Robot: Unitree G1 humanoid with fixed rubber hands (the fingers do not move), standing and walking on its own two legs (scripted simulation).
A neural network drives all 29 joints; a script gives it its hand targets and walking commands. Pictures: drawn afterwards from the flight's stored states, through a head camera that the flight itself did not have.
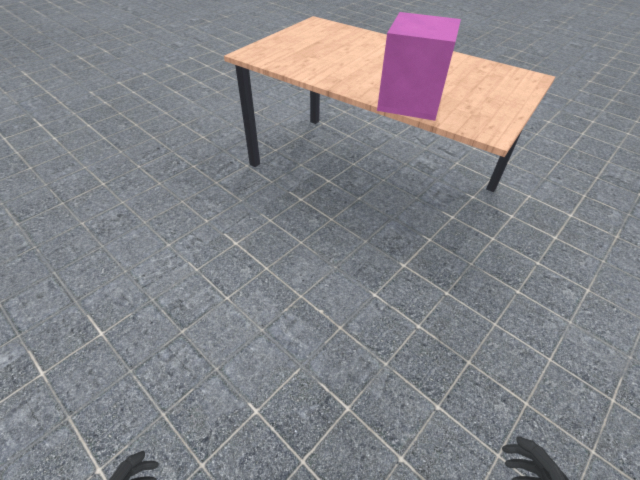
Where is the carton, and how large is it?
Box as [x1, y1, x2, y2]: [377, 12, 460, 120]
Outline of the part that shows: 399,12 387,32 377,110 434,120 460,19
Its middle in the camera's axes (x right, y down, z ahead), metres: +0.33 -0.58 +1.28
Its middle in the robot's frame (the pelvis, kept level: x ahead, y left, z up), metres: +1.35 -0.35 -0.06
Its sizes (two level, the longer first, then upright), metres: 0.210 0.200 0.250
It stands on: a table, 0.57 m high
